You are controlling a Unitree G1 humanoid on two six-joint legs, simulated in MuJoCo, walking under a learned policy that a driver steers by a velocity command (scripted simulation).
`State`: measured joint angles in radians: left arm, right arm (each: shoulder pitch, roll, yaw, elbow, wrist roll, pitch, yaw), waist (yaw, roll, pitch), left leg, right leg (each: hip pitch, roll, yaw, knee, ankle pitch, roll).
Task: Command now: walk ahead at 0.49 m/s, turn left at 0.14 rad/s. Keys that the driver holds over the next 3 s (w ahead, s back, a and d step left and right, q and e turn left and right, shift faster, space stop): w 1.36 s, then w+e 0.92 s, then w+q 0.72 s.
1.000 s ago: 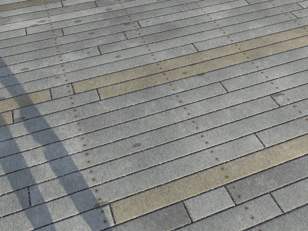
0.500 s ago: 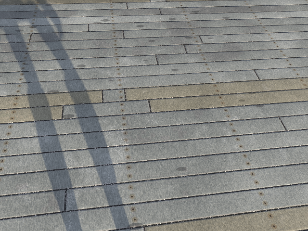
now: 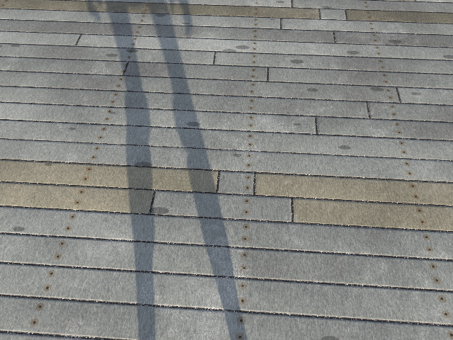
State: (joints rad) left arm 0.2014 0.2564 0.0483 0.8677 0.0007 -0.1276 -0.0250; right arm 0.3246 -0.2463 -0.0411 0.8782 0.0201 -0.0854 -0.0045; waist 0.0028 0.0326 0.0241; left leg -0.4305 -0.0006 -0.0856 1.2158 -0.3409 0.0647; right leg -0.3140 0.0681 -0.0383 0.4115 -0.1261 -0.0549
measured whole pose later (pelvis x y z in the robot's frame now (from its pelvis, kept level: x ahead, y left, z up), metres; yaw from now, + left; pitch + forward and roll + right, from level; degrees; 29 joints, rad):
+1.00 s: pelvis +0.56 +0.02 -0.01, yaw +0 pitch +2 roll +0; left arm 0.06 0.25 0.04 0.79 -0.01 -0.10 -0.04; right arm 0.39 -0.26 -0.04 0.95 0.02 -0.07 0.00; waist -0.04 0.01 0.03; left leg -0.18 -0.01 -0.04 0.98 -0.49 0.03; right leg -0.47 0.01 -0.06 0.57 -0.14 -0.06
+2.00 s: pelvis +1.08 +0.02 -0.01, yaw -18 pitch +2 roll +2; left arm 0.07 0.24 0.06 0.75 -0.02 -0.02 -0.05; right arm 0.31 -0.27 -0.08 0.93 0.02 -0.06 -0.02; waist -0.06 -0.02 0.03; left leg 0.10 0.04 0.30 0.29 -0.40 -0.05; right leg -0.59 -0.07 -0.06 0.65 -0.12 -0.09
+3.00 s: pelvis +1.62 -0.20 +0.00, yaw -13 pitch +3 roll +0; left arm 0.02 0.26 0.04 0.66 0.00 -0.11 -0.01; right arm 0.38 -0.28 -0.07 0.79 0.03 -0.04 -0.01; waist -0.10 -0.02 0.02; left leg -0.09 -0.12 -0.20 0.39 -0.32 0.07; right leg -0.55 -0.01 0.11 0.49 0.01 0.04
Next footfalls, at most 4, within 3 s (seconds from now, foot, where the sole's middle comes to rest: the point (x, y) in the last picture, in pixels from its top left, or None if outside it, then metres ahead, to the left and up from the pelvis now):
0.36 left None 0.38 0.16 -0.77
0.92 right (261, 269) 0.70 -0.07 -0.77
1.50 left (190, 192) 1.00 0.17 -0.77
2.04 right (271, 146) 1.22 -0.13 -0.77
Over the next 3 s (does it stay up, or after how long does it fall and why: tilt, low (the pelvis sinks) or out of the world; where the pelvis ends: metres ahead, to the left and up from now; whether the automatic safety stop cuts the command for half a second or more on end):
stays up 1.62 -0.20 0.00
